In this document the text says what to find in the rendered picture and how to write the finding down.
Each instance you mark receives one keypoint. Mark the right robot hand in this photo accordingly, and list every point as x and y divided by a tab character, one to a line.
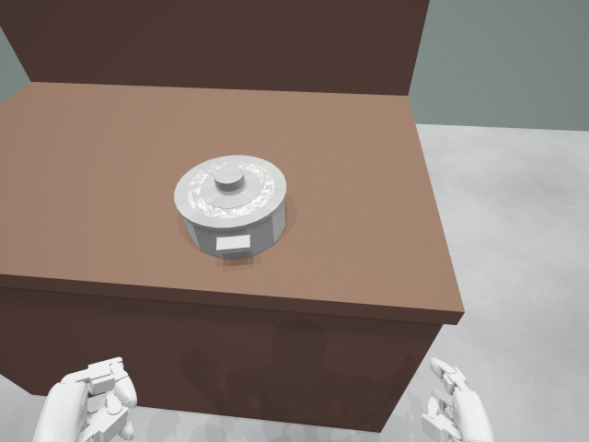
465	417

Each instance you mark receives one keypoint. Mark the lid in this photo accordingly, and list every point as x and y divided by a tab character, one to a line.
203	205

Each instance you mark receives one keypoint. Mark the left robot hand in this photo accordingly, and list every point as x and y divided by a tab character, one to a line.
67	409

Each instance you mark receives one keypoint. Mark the pot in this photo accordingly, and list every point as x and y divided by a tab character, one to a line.
240	243

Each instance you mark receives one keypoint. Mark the table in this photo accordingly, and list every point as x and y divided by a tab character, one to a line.
328	325

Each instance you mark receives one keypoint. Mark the knob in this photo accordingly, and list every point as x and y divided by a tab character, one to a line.
229	178

